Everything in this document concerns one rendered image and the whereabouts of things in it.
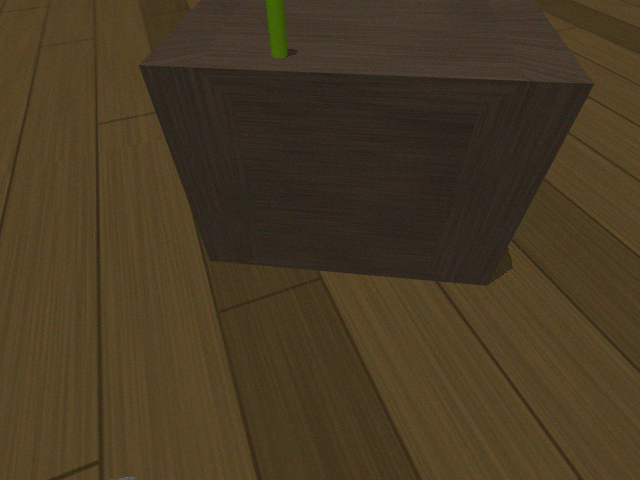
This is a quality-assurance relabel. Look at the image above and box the can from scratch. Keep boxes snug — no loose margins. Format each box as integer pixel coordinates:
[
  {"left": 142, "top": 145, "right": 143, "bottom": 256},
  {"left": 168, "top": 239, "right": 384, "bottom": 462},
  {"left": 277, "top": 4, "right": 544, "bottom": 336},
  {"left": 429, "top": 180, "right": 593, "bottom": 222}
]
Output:
[{"left": 265, "top": 0, "right": 288, "bottom": 58}]

